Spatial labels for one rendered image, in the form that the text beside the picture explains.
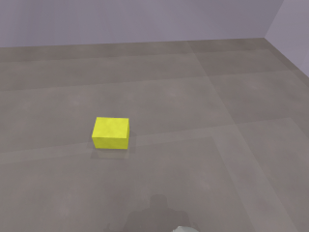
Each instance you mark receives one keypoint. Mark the carton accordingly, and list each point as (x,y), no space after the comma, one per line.
(111,133)

